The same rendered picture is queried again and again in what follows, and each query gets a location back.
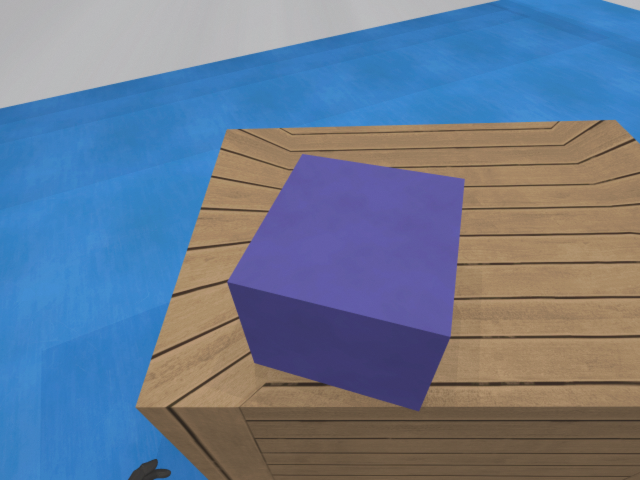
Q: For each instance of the carton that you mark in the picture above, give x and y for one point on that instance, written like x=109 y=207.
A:
x=350 y=278

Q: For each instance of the left robot hand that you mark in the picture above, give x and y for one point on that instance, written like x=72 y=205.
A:
x=148 y=471

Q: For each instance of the pedestal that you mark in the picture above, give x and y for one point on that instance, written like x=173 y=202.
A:
x=540 y=379

